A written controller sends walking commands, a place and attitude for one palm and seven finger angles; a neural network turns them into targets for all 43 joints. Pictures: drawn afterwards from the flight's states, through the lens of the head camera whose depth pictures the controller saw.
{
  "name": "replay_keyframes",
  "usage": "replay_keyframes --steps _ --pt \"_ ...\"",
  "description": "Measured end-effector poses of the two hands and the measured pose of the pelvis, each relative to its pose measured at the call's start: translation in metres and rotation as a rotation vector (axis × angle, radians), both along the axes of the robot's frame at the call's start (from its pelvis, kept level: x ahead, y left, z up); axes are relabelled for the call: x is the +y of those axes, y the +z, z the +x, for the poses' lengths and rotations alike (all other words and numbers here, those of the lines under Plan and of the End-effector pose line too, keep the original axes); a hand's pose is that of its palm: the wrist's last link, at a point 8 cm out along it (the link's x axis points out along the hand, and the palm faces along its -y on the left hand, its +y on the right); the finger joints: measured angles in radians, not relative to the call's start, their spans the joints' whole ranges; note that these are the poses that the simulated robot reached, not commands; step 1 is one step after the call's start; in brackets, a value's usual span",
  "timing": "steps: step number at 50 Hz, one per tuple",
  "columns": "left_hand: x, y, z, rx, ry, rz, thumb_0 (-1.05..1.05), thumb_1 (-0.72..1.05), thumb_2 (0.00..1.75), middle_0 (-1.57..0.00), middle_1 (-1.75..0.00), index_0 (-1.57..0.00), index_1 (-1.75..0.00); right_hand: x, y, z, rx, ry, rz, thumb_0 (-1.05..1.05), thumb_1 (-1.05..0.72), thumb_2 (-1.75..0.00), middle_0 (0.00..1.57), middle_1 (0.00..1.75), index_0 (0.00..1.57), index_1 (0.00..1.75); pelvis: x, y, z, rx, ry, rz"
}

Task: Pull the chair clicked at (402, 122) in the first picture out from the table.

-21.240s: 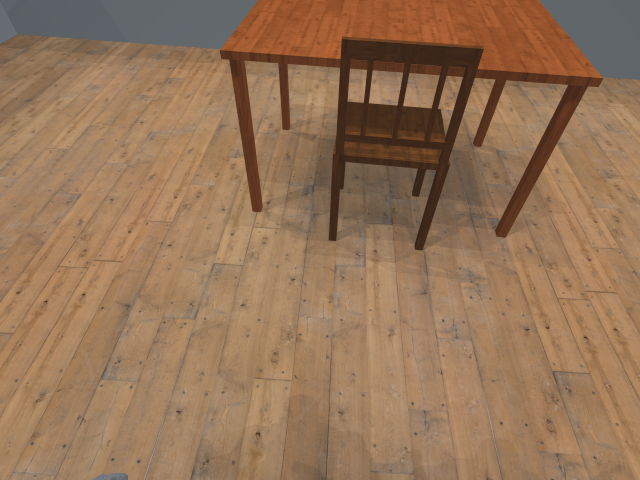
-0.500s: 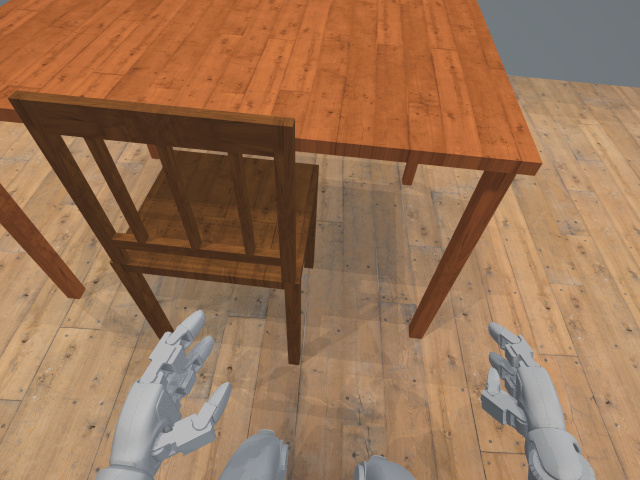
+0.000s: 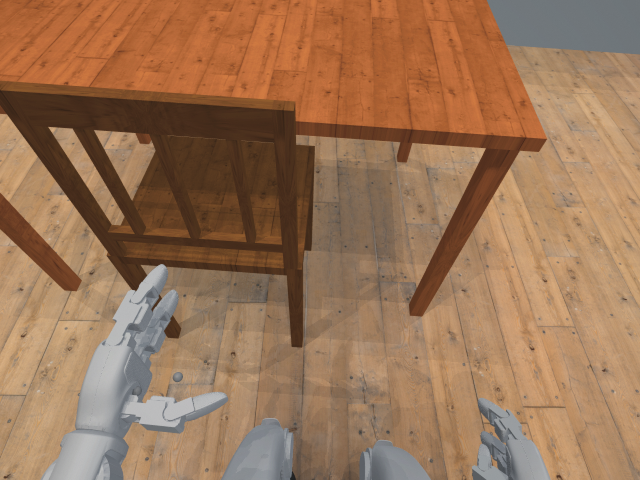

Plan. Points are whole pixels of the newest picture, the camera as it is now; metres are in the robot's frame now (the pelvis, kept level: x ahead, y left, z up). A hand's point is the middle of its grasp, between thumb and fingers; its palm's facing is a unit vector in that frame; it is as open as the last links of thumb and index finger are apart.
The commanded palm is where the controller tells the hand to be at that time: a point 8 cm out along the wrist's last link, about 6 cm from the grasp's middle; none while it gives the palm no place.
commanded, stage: raise the hand toward the chair's back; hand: left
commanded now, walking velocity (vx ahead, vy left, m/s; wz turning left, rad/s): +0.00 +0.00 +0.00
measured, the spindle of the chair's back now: (179, 190) +0.54 +0.27 -0.01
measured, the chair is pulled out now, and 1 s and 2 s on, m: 0.00 0.00 0.00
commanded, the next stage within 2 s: aim the fingers beside a spindle in 1.14 s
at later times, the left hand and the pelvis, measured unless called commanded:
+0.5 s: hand (151, 356) +0.24 +0.20 +0.06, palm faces -0.03 -1.00 -0.05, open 16.8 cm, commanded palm +0.22 +0.26 +0.07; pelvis +0.01 +0.00 +0.01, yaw +1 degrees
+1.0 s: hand (155, 336) +0.26 +0.20 +0.06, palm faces -0.03 -1.00 -0.05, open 16.9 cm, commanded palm +0.24 +0.26 +0.07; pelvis +0.02 +0.00 +0.02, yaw +0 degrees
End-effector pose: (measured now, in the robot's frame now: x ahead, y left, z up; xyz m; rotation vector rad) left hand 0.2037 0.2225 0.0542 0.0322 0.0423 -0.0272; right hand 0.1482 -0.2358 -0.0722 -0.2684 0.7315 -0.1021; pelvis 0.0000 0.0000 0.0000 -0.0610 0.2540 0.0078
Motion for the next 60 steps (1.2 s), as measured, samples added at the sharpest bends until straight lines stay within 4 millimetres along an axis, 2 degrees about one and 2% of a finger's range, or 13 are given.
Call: replay_keyframes --steps 4,7,13,18,26,35,41,48,60 --pt "0.002 -0.002 0.001 0.009 -0.02 -0.002 0.0 -0.11 0.46 -0.1 -0.14 -0.1 -0.14 -0.008 0.01 0.012 -0.039 -0.005 -0.032 0.02 -0.9 -0.9 0.2 0.3 0.2 0.3 0.002 0.0 0.002 -0.002 0.001 -0.002" --pt "0.005 -0.001 0.001 0.011 -0.015 -0.002 0.0 -0.18 0.43 -0.09 -0.13 -0.09 -0.13 -0.006 0.017 0.025 -0.074 0.002 -0.036 0.02 -0.9 -0.9 0.2 0.3 0.2 0.3 0.003 0.002 0.004 -0.006 0.003 -0.004" --pt "0.013 0.006 0.005 -0.011 0.005 0.008 0.0 -0.32 0.37 -0.08 -0.1 -0.08 -0.1 0.008 0.025 0.045 -0.118 0.045 -0.009 0.02 -0.91 -0.9 0.2 0.3 0.2 0.3 0.003 0.005 0.007 -0.008 0.009 -0.006" --pt "0.02 0.009 0.009 -0.006 0.003 0.012 0.0 -0.42 0.33 -0.07 -0.09 -0.07 -0.09 0.021 0.025 0.053 -0.118 0.076 0.021 0.02 -0.9 -0.9 0.2 0.3 0.2 0.3 0.002 0.007 0.01 -0.01 0.013 -0.008" --pt "0.03 0.012 0.018 0.005 -0.002 0.017 -0.01 -0.48 0.3 -0.06 -0.08 -0.06 -0.08 0.023 0.02 0.048 -0.083 0.076 0.034 0.02 -0.9 -0.9 0.2 0.3 0.2 0.3 0.0 0.01 0.013 -0.012 0.016 -0.01" --pt "0.039 0.015 0.033 0.01 -0.002 0.017 -0.01 -0.49 0.3 -0.06 -0.08 -0.06 -0.08 0.005 0.019 0.034 -0.041 0.031 0.008 0.02 -0.9 -0.9 0.2 0.3 0.2 0.3 -0.002 0.015 0.017 -0.012 0.011 -0.006" --pt "0.035 0.017 0.037 0.008 -0.012 0.016 -0.01 -0.49 0.3 -0.06 -0.08 -0.06 -0.08 -0.005 0.023 0.029 -0.04 0.006 -0.003 0.02 -0.9 -0.9 0.2 0.3 0.2 0.3 -0.002 0.018 0.019 -0.013 0.006 -0.001" --pt "0.031 0.013 0.037 0.018 -0.006 0.016 -0.01 -0.49 0.3 -0.06 -0.08 -0.06 -0.08 -0.007 0.024 0.032 -0.045 0.004 -0.003 0.02 -0.9 -0.9 0.2 0.3 0.2 0.3 -0.004 0.018 0.02 -0.01 0.003 0.004" --pt "0.028 0.015 0.036 0.015 0.001 0.025 -0.01 -0.5 0.3 -0.06 -0.08 -0.06 -0.08 0.0 0.02 0.043 -0.058 0.029 0.027 0.02 -0.9 -0.9 0.2 0.3 0.2 0.3 -0.007 0.017 0.021 -0.005 0.007 0.007"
